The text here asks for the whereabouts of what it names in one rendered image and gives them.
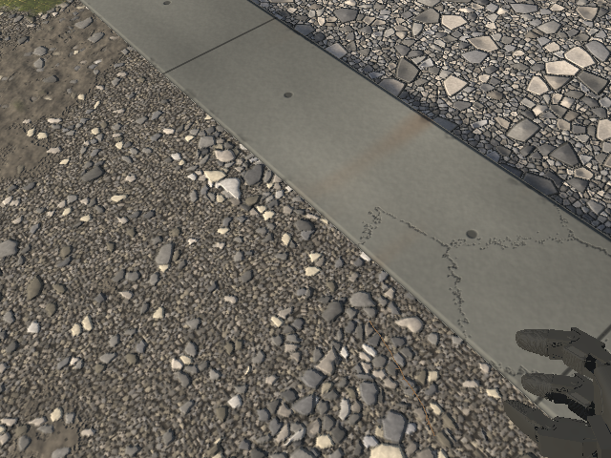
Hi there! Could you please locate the right robot hand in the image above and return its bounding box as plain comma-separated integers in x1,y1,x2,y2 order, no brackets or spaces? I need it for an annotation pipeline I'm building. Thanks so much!
503,327,611,458

